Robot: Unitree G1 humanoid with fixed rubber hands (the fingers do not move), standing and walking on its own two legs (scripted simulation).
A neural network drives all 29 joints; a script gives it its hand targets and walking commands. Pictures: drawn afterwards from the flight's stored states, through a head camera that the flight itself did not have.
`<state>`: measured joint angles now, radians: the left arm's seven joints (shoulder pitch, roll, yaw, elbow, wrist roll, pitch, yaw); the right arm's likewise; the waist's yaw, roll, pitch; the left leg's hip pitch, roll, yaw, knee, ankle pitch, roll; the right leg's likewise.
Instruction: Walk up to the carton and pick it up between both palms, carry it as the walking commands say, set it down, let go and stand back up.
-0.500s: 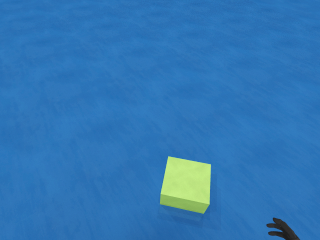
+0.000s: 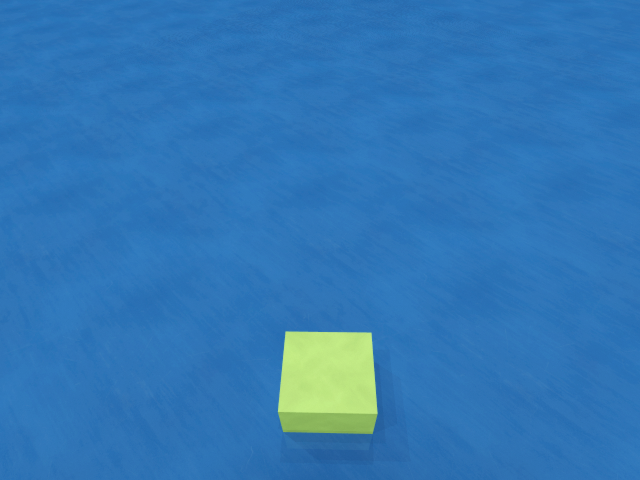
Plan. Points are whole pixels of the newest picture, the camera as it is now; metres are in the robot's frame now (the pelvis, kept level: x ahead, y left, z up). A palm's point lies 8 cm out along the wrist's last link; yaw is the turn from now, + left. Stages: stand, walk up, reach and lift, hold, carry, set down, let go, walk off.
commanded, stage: walk up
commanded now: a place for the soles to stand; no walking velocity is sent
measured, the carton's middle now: (328, 381) +0.56 -0.01 -0.68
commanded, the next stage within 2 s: reach and lift in 1.74 s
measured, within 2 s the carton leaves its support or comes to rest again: neither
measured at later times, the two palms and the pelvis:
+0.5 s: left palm (103, 451) +0.21 +0.30 -0.09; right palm (574, 439) +0.21 -0.33 -0.10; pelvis +0.11 -0.02 +0.00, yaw -2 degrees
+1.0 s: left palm (102, 427) +0.24 +0.32 -0.08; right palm (575, 434) +0.22 -0.33 -0.09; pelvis +0.13 +0.00 +0.02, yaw -4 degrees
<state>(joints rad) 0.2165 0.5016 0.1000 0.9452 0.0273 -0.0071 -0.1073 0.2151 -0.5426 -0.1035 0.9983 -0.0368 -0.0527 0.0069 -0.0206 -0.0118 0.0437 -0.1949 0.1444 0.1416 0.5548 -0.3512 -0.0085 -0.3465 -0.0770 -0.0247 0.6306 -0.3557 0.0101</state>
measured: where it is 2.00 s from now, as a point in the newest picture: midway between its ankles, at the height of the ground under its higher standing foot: outside the picture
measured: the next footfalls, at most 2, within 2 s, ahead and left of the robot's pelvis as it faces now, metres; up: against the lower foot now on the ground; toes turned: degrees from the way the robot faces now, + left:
left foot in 0.36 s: +0.19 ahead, +0.10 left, +0.00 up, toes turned -9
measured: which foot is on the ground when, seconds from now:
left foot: down 0.00-0.00, up 0.02-0.34, down 0.36-1.00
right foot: down 0.00-1.00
